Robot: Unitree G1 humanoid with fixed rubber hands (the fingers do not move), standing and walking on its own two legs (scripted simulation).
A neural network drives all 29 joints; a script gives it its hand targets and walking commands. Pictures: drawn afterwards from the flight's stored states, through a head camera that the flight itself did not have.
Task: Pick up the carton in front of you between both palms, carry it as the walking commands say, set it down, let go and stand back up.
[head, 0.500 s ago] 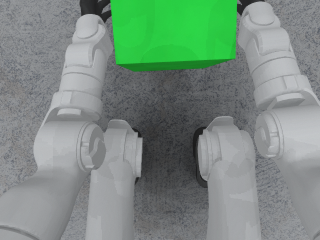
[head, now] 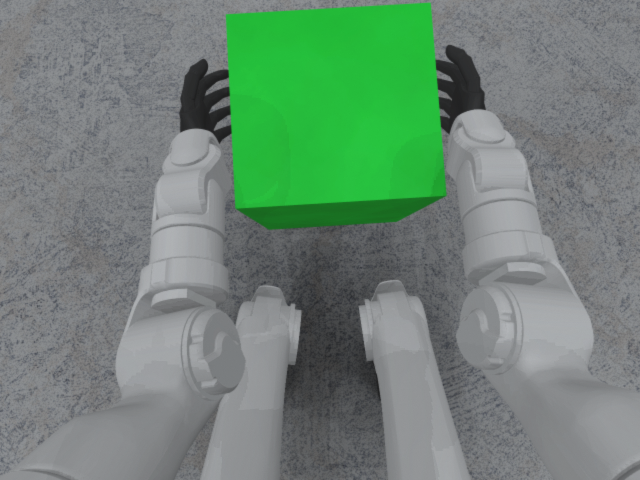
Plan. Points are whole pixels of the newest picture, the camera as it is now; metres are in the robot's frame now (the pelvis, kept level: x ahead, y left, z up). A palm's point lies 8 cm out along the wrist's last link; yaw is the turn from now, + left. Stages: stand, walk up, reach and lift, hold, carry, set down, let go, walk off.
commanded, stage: reach and lift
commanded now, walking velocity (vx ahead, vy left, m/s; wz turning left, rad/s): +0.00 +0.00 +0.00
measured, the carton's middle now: (331, 142) +0.50 -0.02 -0.13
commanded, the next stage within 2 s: none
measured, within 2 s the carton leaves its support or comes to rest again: neither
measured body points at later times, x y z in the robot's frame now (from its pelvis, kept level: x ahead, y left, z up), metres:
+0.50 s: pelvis +0.05 +0.00 +0.13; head +0.21 -0.01 +0.55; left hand +0.47 +0.14 +0.09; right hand +0.47 -0.17 +0.08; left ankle +0.12 +0.13 -0.45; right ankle +0.12 -0.13 -0.45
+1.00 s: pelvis +0.10 +0.00 +0.26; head +0.14 +0.00 +0.71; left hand +0.43 +0.14 +0.24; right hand +0.42 -0.16 +0.23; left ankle +0.12 +0.13 -0.45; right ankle +0.12 -0.13 -0.45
